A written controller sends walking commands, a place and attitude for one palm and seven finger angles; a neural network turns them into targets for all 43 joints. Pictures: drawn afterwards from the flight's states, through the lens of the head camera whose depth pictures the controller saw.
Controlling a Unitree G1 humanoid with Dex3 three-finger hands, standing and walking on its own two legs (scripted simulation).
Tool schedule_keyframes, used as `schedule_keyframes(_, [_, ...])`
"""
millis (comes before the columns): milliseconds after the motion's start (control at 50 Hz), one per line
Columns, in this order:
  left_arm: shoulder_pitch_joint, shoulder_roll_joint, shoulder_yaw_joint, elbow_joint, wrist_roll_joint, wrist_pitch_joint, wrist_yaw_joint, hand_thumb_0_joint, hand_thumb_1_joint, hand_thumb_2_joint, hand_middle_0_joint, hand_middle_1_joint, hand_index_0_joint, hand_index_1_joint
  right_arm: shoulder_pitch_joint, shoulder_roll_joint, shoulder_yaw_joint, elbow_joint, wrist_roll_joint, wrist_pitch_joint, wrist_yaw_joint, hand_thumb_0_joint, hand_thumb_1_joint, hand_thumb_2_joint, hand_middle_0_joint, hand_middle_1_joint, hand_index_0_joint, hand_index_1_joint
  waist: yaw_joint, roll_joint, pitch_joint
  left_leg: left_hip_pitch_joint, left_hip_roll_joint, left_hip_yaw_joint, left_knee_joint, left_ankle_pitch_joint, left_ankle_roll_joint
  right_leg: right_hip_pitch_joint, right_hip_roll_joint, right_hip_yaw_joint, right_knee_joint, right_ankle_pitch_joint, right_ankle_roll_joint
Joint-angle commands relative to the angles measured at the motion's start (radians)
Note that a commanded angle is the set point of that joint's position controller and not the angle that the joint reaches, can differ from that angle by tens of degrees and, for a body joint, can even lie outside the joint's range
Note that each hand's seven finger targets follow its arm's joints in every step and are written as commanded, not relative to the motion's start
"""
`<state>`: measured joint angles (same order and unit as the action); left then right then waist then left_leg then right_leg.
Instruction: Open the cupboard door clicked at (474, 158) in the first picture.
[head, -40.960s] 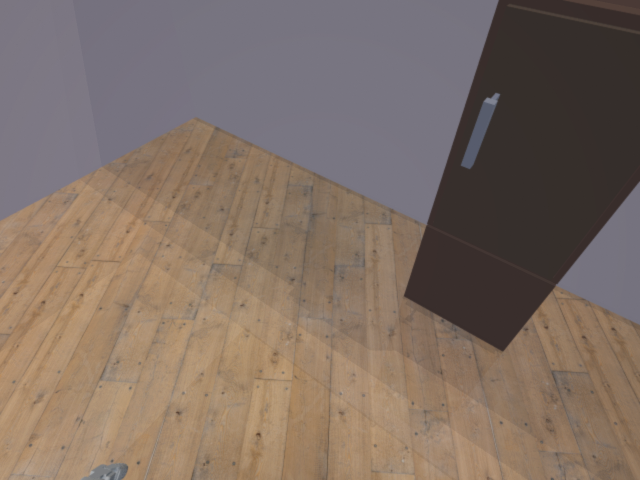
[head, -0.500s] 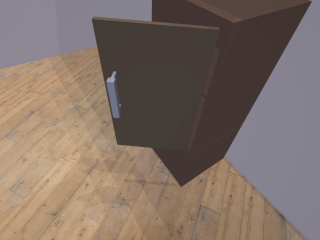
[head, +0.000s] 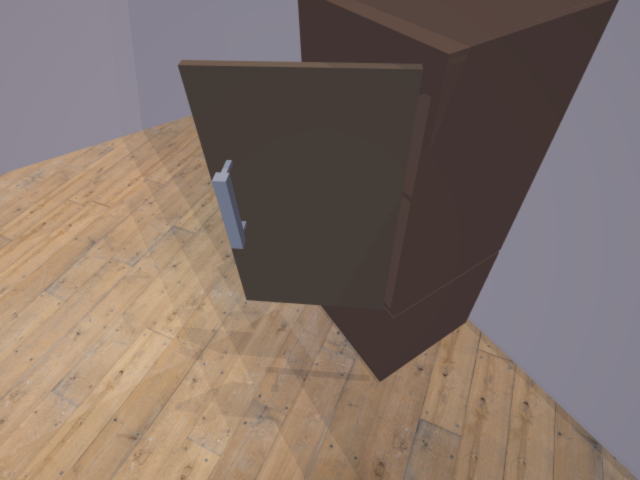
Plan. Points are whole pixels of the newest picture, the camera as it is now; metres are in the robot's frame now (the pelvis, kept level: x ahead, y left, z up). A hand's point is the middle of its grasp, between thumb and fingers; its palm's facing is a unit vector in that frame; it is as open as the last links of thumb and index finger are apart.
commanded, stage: come to a stop and stand still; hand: left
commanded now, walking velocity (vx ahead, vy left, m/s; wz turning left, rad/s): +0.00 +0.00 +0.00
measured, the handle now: (233, 205) +0.56 +0.20 +0.01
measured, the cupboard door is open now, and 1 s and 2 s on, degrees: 51 51 51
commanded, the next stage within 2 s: look again from close up in 0.22 s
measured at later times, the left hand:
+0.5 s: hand out of the picture +0.03 +0.17 -0.16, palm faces +0.04 -0.97 -0.23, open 7.3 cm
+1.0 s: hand out of the picture +0.09 +0.19 -0.10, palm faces +0.27 -0.94 -0.21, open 7.3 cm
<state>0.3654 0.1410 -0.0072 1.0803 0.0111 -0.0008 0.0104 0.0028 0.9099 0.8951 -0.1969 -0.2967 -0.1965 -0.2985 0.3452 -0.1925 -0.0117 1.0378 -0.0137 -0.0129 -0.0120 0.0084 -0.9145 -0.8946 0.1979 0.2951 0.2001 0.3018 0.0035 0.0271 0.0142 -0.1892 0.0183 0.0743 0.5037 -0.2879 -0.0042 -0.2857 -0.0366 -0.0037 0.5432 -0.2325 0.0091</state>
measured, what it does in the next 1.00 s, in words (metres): stands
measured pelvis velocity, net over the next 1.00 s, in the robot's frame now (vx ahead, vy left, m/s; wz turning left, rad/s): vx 0.00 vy -0.01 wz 0.04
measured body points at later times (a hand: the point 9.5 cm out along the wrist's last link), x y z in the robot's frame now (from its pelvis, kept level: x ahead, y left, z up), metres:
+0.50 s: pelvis +0.00 -0.02 +0.01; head +0.00 -0.03 +0.46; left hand +0.03 +0.22 -0.14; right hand +0.00 -0.23 -0.16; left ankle -0.01 +0.12 -0.73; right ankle +0.04 -0.12 -0.73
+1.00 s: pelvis +0.00 -0.01 +0.00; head -0.01 -0.02 +0.45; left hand +0.07 +0.24 -0.08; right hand +0.04 -0.24 -0.15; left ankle -0.01 +0.12 -0.73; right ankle +0.04 -0.12 -0.73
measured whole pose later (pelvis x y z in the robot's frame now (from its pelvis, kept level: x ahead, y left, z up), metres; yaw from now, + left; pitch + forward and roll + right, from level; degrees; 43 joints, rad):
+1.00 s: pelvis +0.00 -0.01 +0.00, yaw +2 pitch -2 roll +1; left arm 0.48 0.19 0.02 0.44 -0.14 0.00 0.10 0.04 0.94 0.89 -0.20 -0.31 -0.20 -0.31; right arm 0.36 -0.19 0.01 0.96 0.05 -0.19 -0.07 0.01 -0.91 -0.89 0.20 0.30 0.20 0.30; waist 0.00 0.02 0.02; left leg -0.19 0.03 0.04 0.50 -0.27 -0.02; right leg -0.26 -0.03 -0.05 0.52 -0.22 -0.01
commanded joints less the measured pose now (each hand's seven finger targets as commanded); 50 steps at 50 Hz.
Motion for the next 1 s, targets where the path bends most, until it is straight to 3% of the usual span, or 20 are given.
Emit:
schedule_keyframes(0, [0.002,0.128,0.031,-0.038,-0.002,-0.034,0.018,0.000,0.900,0.900,-0.200,-0.300,-0.200,-0.300,0.022,-0.072,-0.007,-0.023,0.001,-0.034,-0.013,0.000,-0.900,-0.900,0.200,0.300,0.200,0.300,-0.005,-0.016,0.014,-0.045,0.078,-0.091,-0.138,0.107,0.032,0.063,-0.057,0.084,-0.106,0.105,-0.049])
schedule_keyframes(40, [-0.006,0.123,0.031,-0.032,-0.001,-0.035,0.021,0.000,0.900,0.900,-0.200,-0.300,-0.200,-0.300,0.027,-0.065,-0.006,-0.005,0.002,-0.033,-0.016,0.000,-0.900,-0.900,0.200,0.300,0.200,0.300,-0.004,-0.033,0.020,-0.047,0.079,-0.085,-0.137,0.135,0.028,0.081,-0.060,0.077,-0.107,0.153,-0.050])
schedule_keyframes(140, [-0.025,0.115,0.030,-0.020,-0.002,-0.029,0.025,0.000,0.900,0.900,-0.200,-0.300,-0.200,-0.300,0.035,-0.050,-0.003,0.028,0.001,-0.029,-0.021,0.000,-0.900,-0.900,0.200,0.300,0.200,0.300,-0.001,0.006,0.057,-0.059,0.085,-0.083,-0.160,0.134,0.024,0.094,-0.058,0.069,-0.115,0.159,-0.049])
schedule_keyframes(220, [-0.038,0.118,0.030,-0.021,-0.002,-0.027,0.026,0.000,0.900,0.900,-0.200,-0.300,-0.200,-0.300,0.034,-0.040,-0.004,0.039,0.000,-0.022,-0.021,0.000,-0.900,-0.900,0.200,0.300,0.200,0.300,-0.001,-0.026,0.079,-0.059,0.082,-0.081,-0.168,0.094,0.021,0.082,-0.060,0.076,-0.146,0.124,-0.049])
schedule_keyframes(280, [-0.051,0.120,0.032,-0.027,-0.003,-0.028,0.027,0.000,0.900,0.900,-0.200,-0.300,-0.200,-0.300,0.042,-0.039,-0.004,0.044,-0.001,-0.019,-0.020,0.000,-0.900,-0.900,0.200,0.300,0.200,0.300,-0.008,-0.052,0.066,-0.045,0.076,-0.077,-0.164,0.088,0.017,0.076,-0.065,0.087,-0.159,0.107,-0.050])
schedule_keyframes(400, [-0.060,0.127,0.035,-0.033,-0.002,-0.031,0.027,0.000,0.900,0.900,-0.200,-0.300,-0.200,-0.300,0.032,-0.041,-0.006,0.049,-0.001,-0.018,-0.017,0.000,-0.900,-0.900,0.200,0.300,0.200,0.300,-0.010,-0.046,0.041,-0.020,0.075,-0.074,-0.168,0.095,0.014,0.081,-0.067,0.087,-0.177,0.096,-0.049])
schedule_keyframes(840, [-0.027,0.111,0.032,-0.015,0.000,-0.028,0.025,0.000,0.900,0.900,-0.200,-0.300,-0.200,-0.300,0.035,-0.034,-0.004,0.064,0.000,-0.016,-0.018,0.000,-0.900,-0.900,0.200,0.300,0.200,0.300,-0.008,-0.024,0.074,-0.031,0.075,-0.082,-0.197,0.038,0.013,0.055,-0.057,0.086,-0.221,-0.002,-0.044])
schedule_keyframes(860, [0.078,0.134,0.027,0.032,0.007,-0.039,0.061,0.000,0.900,0.900,-0.200,-0.300,-0.200,-0.300,-0.113,-0.076,-0.012,0.002,0.006,-0.019,-0.006,0.000,-0.900,-0.900,0.200,0.300,0.200,0.300,0.061,-0.080,0.073,-0.089,0.098,-0.022,0.023,0.007,-0.016,0.075,-0.122,0.117,-0.185,0.282,-0.019])
schedule_keyframes(880, [-0.693,0.321,0.085,-1.493,-0.243,-0.268,0.025,0.000,0.877,0.890,-0.202,-0.315,-0.202,-0.315,-0.108,-0.249,-0.012,-0.374,0.058,-0.168,-0.067,0.000,-0.900,-0.900,0.200,0.300,0.200,0.300,-0.098,0.086,-0.411,0.142,-0.027,-0.046,-0.111,0.109,0.030,0.203,-0.035,0.076,-0.126,0.128,-0.019])
schedule_keyframes(900, [-0.303,0.283,0.132,-1.226,-0.163,-0.209,0.078,0.000,0.853,0.880,-0.203,-0.330,-0.203,-0.330,-0.203,-0.152,0.009,-0.306,0.061,-0.257,-0.101,0.000,-0.900,-0.900,0.200,0.300,0.200,0.300,-0.005,0.203,-0.344,0.087,-0.027,0.001,-0.120,0.094,0.045,0.190,0.011,0.010,-0.086,0.014,-0.048])
schedule_keyframes(920, [-0.259,0.200,0.084,-1.130,-0.175,-0.162,0.123,0.000,0.830,0.870,-0.205,-0.345,-0.205,-0.345,-0.188,-0.160,-0.008,-0.253,0.066,-0.289,-0.099,0.000,-0.900,-0.900,0.200,0.300,0.200,0.300,-0.038,0.173,-0.223,-0.008,-0.014,-0.011,-0.100,0.005,0.020,0.098,0.012,-0.031,-0.087,-0.067,-0.036])
schedule_keyframes(940, [0.017,-0.018,-0.031,-0.900,-0.169,-0.069,0.116,0.000,0.807,0.860,-0.207,-0.360,-0.207,-0.360,-0.146,-0.115,-0.006,-0.244,0.077,-0.295,-0.088,0.000,-0.900,-0.900,0.200,0.300,0.200,0.300,-0.042,0.058,-0.095,-0.085,-0.004,-0.028,-0.107,-0.041,0.021,0.024,0.024,-0.061,-0.098,-0.095,-0.024])
schedule_keyframes(960, [-0.104,-0.005,-0.035,-1.097,-0.225,-0.100,0.085,0.000,0.783,0.850,-0.208,-0.375,-0.208,-0.375,-0.152,-0.148,-0.002,-0.321,0.091,-0.314,-0.087,0.000,-0.900,-0.900,0.200,0.300,0.200,0.300,-0.043,0.014,0.023,-0.120,-0.005,-0.062,-0.097,-0.092,0.018,-0.033,0.019,-0.064,-0.102,-0.152,-0.012])
schedule_keyframes(980, [-0.117,0.026,-0.026,-1.131,-0.223,-0.156,0.060,0.000,0.760,0.840,-0.210,-0.390,-0.210,-0.390,-0.165,-0.171,-0.014,-0.347,0.084,-0.344,-0.092,0.000,-0.900,-0.900,0.200,0.300,0.200,0.300,-0.065,-0.036,0.025,-0.126,-0.013,-0.056,-0.052,-0.120,0.021,-0.090,0.015,-0.058,-0.112,-0.235,-0.005])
